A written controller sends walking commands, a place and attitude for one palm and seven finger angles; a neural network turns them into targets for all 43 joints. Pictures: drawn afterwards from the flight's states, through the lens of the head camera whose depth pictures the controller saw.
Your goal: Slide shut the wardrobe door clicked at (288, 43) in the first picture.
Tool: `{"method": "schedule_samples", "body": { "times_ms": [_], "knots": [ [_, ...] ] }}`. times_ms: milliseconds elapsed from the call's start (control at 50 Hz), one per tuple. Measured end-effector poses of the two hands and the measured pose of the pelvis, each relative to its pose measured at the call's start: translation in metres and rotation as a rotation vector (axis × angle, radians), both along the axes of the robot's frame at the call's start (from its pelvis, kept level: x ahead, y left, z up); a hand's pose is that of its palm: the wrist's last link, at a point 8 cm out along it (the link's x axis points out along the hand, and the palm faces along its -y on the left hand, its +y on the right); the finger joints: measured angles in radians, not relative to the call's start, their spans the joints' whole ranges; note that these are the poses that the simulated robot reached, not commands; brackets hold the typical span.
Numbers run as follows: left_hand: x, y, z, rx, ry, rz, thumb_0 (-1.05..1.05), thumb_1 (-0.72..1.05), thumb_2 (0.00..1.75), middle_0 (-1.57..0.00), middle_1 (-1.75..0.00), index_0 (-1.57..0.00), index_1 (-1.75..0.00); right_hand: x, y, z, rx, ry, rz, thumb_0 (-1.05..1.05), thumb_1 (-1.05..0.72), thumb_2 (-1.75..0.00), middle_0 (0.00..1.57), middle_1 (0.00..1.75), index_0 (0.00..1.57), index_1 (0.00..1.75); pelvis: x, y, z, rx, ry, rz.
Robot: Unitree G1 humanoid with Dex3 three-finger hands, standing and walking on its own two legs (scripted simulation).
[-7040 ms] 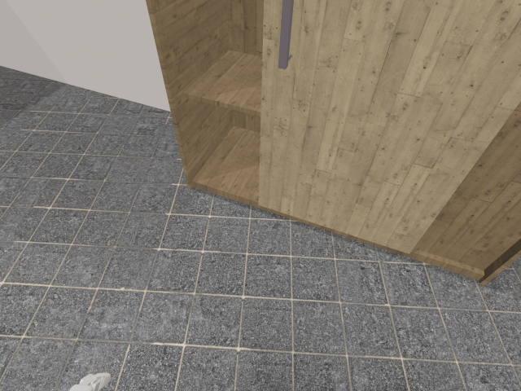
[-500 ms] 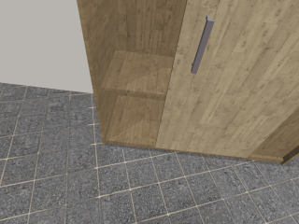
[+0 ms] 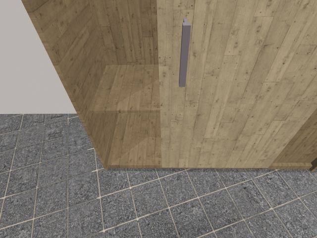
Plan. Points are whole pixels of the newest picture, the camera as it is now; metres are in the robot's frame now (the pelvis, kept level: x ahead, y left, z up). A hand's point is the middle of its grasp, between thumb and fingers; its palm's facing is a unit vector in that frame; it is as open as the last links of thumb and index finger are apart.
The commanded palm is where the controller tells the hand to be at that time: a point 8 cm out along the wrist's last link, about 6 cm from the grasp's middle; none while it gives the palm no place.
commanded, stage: take the last steps up to it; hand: right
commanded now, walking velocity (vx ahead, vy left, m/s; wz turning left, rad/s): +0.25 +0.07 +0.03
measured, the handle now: (183, 54) +0.65 -0.07 +0.14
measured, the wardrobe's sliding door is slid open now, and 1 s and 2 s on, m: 0.38 0.38 0.38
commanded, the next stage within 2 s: come to a stop and stand still in 0.26 s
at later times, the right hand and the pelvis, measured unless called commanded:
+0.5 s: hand (203, 202) +0.27 -0.12 -0.17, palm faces -0.03 +0.97 -0.22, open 7.4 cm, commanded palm none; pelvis +0.15 +0.04 -0.01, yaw +1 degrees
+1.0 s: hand out of the picture +0.17 -0.22 -0.17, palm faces +0.03 +0.96 -0.27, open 7.4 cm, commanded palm none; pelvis +0.13 -0.01 -0.01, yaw +1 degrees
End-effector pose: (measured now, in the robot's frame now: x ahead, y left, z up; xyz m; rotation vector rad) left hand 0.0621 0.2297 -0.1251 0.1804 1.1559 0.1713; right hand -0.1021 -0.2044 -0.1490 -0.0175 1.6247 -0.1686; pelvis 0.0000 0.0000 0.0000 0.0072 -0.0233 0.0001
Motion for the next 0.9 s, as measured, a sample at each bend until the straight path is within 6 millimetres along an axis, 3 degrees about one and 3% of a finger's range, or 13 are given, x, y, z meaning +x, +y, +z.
{"method": "schedule_samples", "body": {
  "times_ms": [100, 200, 340, 420, 460, 540, 700, 820, 900],
  "knots": [
    [-0.012, -0.007, 0.003, -0.001, 0.085, 0.033, -0.01, 0.94, 0.9, -0.2, -0.3, -0.21, -0.3, 0.1, -0.025, 0.004, -0.037, -0.188, 0.047, 0.01, -0.91, -0.9, 0.2, 0.3, 0.19, 0.29, 0.029, -0.007, 0.008, -0.007, -0.002, 0.003],
    [-0.033, -0.018, -0.005, -0.045, 0.215, 0.08, 0.0, 0.92, 0.9, -0.2, -0.3, -0.2, -0.29, 0.198, -0.032, 0.012, -0.072, -0.348, 0.095, 0.0, -0.91, -0.9, 0.2, 0.3, 0.19, 0.29, 0.06, -0.004, 0.008, -0.019, -0.007, 0.006],
    [-0.048, -0.021, -0.021, -0.121, 0.374, 0.172, 0.0, 0.91, 0.9, -0.2, -0.3, -0.21, -0.29, 0.314, -0.01, 0.019, -0.095, -0.451, 0.206, 0.0, -0.91, -0.9, 0.2, 0.3, 0.19, 0.29, 0.11, 0.016, -0.002, -0.033, -0.011, 0.025],
    [-0.037, -0.008, -0.037, -0.155, 0.454, 0.19, 0.0, 0.9, 0.9, -0.2, -0.3, -0.21, -0.3, 0.36, 0.013, 0.011, -0.114, -0.507, 0.23, 0.0, -0.91, -0.9, 0.2, 0.3, 0.19, 0.29, 0.142, 0.036, -0.018, -0.033, -0.01, 0.019],
    [-0.021, 0.002, -0.04, -0.149, 0.458, 0.182, 0.01, 0.9, 0.9, -0.2, -0.3, -0.21, -0.29, 0.365, 0.023, 0.012, -0.114, -0.51, 0.22, 0.0, -0.91, -0.9, 0.2, 0.3, 0.19, 0.29, 0.149, 0.041, -0.018, -0.018, -0.017, 0.012],
    [0.029, 0.023, -0.04, -0.119, 0.384, 0.156, 0.01, 0.9, 0.9, -0.2, -0.3, -0.2, -0.29, 0.357, 0.036, 0.015, -0.113, -0.455, 0.199, 0.0, -0.9, -0.9, 0.2, 0.3, 0.2, 0.29, 0.158, 0.047, -0.009, -0.019, -0.015, 0.006],
    [0.122, 0.043, -0.03, -0.066, 0.176, 0.048, 0.0, 0.91, 0.9, -0.2, -0.3, -0.2, -0.29, 0.332, 0.016, 0.02, -0.152, -0.413, 0.135, -0.01, -0.92, -0.9, 0.21, 0.3, 0.2, 0.29, 0.148, 0.042, -0.003, -0.025, 0.006, 0.0],
    [0.153, 0.036, -0.015, -0.02, 0.026, -0.015, 0.0, 0.91, 0.9, -0.19, -0.3, -0.2, -0.29, 0.298, -0.016, 0.013, -0.168, -0.381, 0.145, 0.0, -0.91, -0.9, 0.21, 0.3, 0.2, 0.29, 0.137, 0.023, -0.008, -0.018, 0.009, -0.008],
    [0.15, 0.023, -0.009, 0.017, -0.04, -0.031, 0.0, 0.91, 0.9, -0.2, -0.3, -0.2, -0.29, 0.282, -0.043, 0.006, -0.179, -0.373, 0.127, 0.0, -0.9, -0.9, 0.21, 0.3, 0.2, 0.29, 0.132, 0.004, -0.014, -0.014, 0.002, -0.016]
  ]
}}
